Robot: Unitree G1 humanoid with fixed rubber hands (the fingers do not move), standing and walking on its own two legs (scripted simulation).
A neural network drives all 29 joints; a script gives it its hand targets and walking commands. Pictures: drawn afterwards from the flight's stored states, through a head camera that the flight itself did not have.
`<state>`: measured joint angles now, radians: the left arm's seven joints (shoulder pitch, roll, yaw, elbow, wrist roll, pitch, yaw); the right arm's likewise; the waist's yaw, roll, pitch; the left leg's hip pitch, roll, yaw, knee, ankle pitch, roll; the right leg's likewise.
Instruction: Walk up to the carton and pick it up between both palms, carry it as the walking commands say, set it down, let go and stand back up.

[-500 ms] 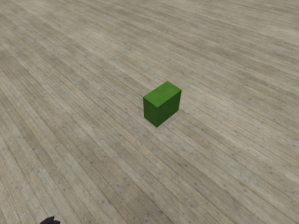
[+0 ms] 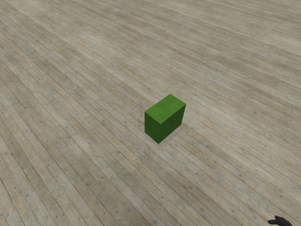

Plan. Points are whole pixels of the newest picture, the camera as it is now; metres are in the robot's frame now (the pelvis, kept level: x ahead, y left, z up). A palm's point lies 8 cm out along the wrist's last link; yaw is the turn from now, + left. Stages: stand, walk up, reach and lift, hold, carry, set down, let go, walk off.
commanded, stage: walk up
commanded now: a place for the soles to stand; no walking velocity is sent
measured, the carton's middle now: (164, 118) +0.98 -0.08 -0.63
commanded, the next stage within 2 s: none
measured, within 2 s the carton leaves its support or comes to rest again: neither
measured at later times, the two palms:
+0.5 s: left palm (52, 206) +0.20 +0.31 -0.10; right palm (299, 212) +0.18 -0.33 -0.02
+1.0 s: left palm (77, 154) +0.35 +0.27 -0.07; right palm (284, 174) +0.30 -0.38 -0.06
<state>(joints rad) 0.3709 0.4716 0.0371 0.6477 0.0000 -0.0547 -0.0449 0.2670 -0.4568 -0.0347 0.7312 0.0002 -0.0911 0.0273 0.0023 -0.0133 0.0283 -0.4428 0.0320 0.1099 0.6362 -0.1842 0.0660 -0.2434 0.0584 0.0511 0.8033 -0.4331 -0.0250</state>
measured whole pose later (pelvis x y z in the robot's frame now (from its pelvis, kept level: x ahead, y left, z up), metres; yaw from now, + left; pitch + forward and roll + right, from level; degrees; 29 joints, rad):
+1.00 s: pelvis +0.24 -0.05 +0.01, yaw -1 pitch -1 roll +0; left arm 0.31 0.47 0.04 0.65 0.00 -0.02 -0.06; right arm 0.34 -0.47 -0.03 0.73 0.00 -0.07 0.01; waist -0.01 -0.03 0.03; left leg -0.39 0.04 0.09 0.79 -0.46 0.03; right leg -0.34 0.04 0.05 0.63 -0.29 -0.04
